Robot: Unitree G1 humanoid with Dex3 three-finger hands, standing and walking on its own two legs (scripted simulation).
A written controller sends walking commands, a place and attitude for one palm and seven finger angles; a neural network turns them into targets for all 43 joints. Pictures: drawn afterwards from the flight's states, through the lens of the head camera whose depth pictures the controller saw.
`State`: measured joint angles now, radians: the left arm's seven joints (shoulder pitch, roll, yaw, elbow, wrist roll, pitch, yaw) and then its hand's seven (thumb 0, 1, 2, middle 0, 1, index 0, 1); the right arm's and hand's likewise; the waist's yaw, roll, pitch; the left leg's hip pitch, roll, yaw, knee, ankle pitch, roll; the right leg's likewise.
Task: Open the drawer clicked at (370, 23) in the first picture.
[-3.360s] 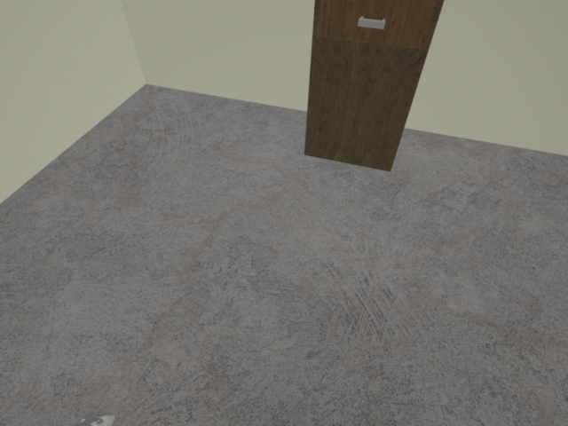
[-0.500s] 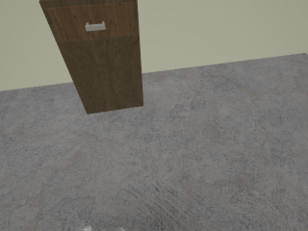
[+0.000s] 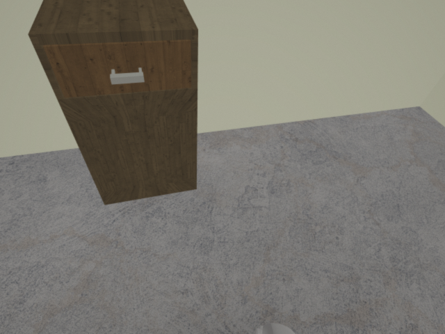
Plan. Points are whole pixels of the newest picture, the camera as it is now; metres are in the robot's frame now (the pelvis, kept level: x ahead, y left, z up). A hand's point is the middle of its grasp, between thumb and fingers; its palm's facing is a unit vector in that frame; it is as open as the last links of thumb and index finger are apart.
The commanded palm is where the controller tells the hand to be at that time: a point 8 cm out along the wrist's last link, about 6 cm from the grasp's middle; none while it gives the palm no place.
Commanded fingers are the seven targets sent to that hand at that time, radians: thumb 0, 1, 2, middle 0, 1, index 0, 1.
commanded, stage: walk to a spot facing it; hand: left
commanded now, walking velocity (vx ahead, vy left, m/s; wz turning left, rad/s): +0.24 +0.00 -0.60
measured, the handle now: (127, 74) +0.86 +0.39 -0.02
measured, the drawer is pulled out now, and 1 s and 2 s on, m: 0.00 0.00 0.00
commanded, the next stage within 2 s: turn to face it in 0.14 s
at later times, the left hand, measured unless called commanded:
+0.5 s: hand (189, 261) +0.31 +0.09 -0.17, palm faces -0.12 -0.97 -0.19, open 7.3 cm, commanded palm none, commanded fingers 0.00 0.90 0.90 -0.20 -0.30 -0.20 -0.30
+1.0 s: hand (124, 305) +0.20 +0.22 -0.18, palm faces +0.20 -0.94 -0.27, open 7.4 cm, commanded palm none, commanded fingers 0.00 0.90 0.90 -0.20 -0.30 -0.20 -0.30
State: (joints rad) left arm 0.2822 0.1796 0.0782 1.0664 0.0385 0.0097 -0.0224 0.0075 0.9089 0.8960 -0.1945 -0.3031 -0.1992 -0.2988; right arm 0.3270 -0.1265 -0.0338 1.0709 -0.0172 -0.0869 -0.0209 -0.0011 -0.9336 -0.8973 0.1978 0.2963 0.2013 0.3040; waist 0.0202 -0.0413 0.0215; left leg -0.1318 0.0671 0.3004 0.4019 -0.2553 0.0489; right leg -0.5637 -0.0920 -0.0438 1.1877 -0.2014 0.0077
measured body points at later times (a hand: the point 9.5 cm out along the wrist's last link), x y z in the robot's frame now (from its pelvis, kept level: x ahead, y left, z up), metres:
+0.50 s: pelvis +0.17 -0.05 -0.02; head +0.18 -0.07 +0.43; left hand +0.32 +0.15 -0.15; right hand +0.14 -0.28 -0.18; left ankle +0.15 +0.09 -0.67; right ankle +0.22 -0.13 -0.75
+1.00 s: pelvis +0.20 -0.01 +0.00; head +0.22 +0.02 +0.44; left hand +0.19 +0.27 -0.16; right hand +0.30 -0.23 -0.14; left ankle +0.22 +0.08 -0.75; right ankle +0.20 -0.17 -0.67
